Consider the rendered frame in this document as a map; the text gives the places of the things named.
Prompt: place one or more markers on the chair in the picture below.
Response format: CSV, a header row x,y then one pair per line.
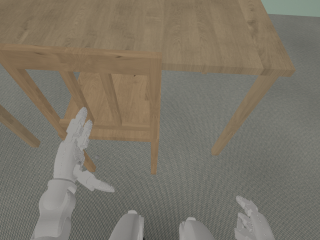
x,y
121,90

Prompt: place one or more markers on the table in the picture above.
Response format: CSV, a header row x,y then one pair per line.
x,y
207,36

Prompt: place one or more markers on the robot right thigh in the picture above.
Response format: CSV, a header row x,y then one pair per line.
x,y
194,230

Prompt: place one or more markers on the left robot forearm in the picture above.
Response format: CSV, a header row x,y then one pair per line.
x,y
56,206

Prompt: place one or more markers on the robot right shin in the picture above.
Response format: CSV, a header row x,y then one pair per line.
x,y
191,218

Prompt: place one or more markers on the robot left hand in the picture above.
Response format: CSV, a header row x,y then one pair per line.
x,y
70,152

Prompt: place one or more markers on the robot right hand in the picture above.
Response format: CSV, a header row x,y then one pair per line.
x,y
257,226

